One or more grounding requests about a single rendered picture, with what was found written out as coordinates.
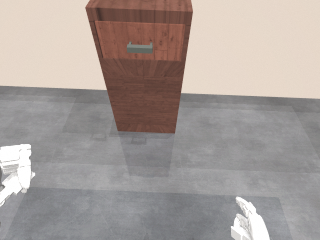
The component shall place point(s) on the cabinet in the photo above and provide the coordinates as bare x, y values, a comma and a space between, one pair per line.
144, 93

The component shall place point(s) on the handle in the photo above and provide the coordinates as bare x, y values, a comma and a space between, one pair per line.
136, 48

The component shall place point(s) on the left robot hand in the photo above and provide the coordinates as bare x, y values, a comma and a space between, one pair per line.
14, 160

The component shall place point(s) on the drawer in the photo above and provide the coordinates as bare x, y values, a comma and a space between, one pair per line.
167, 39

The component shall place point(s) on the right robot hand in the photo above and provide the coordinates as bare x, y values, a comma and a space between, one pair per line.
252, 228

